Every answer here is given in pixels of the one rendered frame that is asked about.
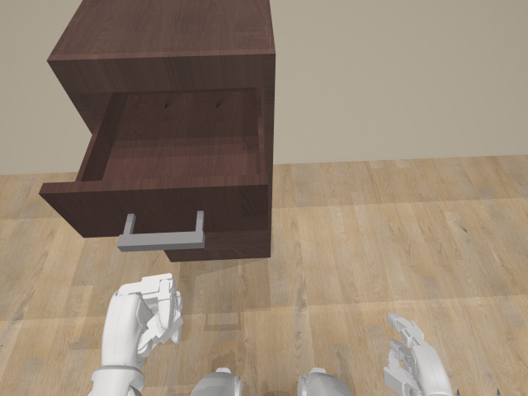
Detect drawer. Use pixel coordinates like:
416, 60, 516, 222
39, 87, 268, 238

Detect handle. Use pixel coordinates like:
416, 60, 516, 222
117, 210, 205, 252

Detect cabinet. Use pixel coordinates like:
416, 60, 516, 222
46, 0, 276, 262

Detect left robot forearm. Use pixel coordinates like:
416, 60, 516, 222
88, 365, 145, 396

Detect robot left thigh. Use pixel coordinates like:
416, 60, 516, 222
190, 372, 242, 396

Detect robot right shin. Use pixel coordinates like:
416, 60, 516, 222
309, 367, 326, 374

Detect left robot hand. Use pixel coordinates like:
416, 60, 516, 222
101, 273, 184, 370

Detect right robot hand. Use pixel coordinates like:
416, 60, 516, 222
384, 312, 453, 396

